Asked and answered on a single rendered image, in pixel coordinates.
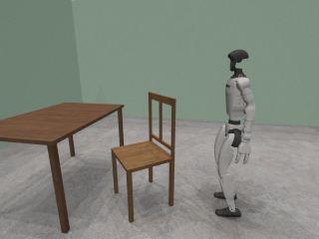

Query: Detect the robot left shin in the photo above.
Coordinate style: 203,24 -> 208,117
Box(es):
218,173 -> 235,212

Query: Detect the table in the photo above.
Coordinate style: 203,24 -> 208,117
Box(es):
0,103 -> 125,234

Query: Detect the right robot thigh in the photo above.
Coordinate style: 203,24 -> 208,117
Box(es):
214,124 -> 226,165

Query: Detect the left robot forearm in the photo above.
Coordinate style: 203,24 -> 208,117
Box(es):
240,107 -> 255,143

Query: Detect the chair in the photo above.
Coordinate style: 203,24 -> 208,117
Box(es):
111,92 -> 176,223

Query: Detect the left robot hand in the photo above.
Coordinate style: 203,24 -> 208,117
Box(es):
235,141 -> 251,164

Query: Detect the robot left upper arm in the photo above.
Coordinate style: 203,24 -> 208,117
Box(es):
236,78 -> 256,114

